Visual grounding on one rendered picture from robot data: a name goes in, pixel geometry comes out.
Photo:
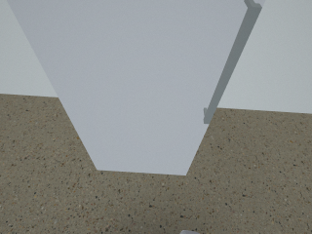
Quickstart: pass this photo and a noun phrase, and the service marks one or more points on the handle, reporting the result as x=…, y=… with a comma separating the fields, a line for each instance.
x=239, y=44

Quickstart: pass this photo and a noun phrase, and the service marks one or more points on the fridge door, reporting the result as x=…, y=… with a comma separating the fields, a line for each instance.
x=134, y=76

